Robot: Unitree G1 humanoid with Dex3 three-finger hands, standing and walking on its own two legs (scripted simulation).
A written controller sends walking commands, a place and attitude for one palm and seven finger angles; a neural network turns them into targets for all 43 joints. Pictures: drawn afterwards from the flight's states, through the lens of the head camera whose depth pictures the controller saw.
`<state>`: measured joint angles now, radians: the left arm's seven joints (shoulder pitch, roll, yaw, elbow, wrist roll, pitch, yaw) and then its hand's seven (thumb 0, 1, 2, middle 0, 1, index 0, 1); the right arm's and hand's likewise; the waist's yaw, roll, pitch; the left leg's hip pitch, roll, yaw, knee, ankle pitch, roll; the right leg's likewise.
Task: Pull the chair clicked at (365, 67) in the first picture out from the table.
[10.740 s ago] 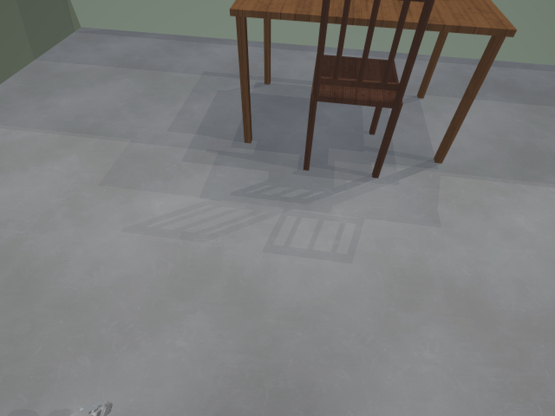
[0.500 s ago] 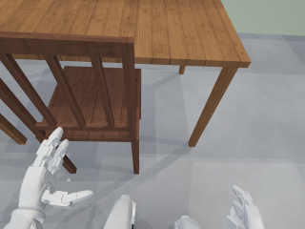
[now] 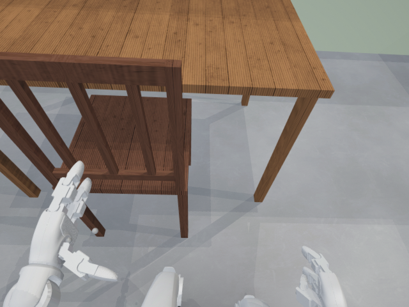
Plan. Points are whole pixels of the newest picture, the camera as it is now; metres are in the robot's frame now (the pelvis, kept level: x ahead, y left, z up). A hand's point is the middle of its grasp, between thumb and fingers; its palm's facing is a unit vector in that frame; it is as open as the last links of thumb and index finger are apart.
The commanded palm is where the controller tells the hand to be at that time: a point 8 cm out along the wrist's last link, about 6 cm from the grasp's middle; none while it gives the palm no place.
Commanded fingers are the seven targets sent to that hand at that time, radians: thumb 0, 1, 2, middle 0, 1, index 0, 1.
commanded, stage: raise the hand toward the chair's back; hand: left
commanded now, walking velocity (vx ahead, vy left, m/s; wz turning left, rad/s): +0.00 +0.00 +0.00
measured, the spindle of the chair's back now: (98, 135) +0.47 +0.28 +0.02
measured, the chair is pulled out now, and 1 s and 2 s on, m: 0.00 0.00 0.00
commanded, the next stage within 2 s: aim the fingers beside a spindle in 0.58 s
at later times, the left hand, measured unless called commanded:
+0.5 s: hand (105, 218) +0.26 +0.19 +0.05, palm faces +0.04 -1.00 -0.07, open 17.0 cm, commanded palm +0.23 +0.25 +0.06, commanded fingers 0.00 -0.50 0.30 -0.06 -0.08 -0.06 -0.08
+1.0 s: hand (111, 217) +0.27 +0.19 +0.04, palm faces +0.03 -1.00 -0.04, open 17.0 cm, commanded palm +0.25 +0.24 +0.05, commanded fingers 0.00 -0.50 0.30 -0.06 -0.08 -0.06 -0.08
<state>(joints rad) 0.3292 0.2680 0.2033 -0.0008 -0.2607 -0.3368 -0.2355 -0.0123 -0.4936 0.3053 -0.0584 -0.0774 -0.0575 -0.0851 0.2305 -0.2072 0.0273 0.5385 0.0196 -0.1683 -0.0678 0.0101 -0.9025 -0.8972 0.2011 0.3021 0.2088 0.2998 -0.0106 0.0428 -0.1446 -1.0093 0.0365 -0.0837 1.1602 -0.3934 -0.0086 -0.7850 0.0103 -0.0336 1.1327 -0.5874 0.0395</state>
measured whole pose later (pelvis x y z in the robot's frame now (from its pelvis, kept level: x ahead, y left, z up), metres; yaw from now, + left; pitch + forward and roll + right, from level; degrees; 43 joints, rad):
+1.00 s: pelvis +0.01 -0.01 +0.00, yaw +0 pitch +16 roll -4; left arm 0.27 0.24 0.19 0.08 -0.26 -0.39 -0.23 -0.01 -0.50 0.30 -0.06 -0.08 -0.06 -0.08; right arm 0.22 -0.23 0.00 0.55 0.02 -0.15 -0.07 0.01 -0.90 -0.90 0.20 0.30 0.21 0.30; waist -0.02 0.04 -0.16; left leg -1.04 0.04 -0.08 1.19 -0.43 -0.02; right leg -0.83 0.01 -0.02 1.17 -0.62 0.03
